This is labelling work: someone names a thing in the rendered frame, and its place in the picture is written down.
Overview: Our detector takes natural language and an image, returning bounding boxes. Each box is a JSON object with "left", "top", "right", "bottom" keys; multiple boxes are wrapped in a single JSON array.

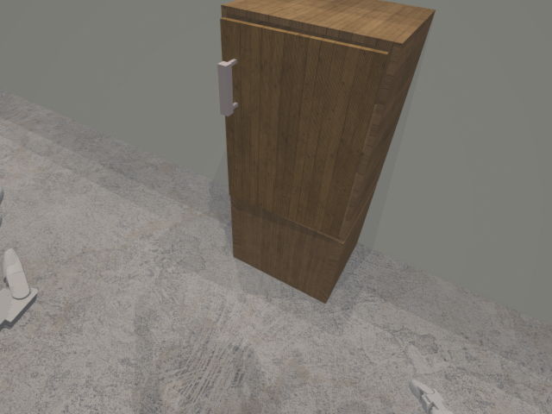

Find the handle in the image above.
[{"left": 217, "top": 59, "right": 238, "bottom": 116}]

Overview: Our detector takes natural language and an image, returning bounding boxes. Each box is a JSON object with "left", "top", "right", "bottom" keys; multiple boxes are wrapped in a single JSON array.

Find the left robot hand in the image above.
[{"left": 0, "top": 186, "right": 38, "bottom": 331}]

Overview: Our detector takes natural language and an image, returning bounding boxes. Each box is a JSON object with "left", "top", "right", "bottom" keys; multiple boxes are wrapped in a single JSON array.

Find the cupboard door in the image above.
[{"left": 220, "top": 17, "right": 389, "bottom": 238}]

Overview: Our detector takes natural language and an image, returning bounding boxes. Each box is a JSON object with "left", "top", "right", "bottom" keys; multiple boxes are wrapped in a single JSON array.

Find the right robot hand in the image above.
[{"left": 409, "top": 379, "right": 454, "bottom": 414}]

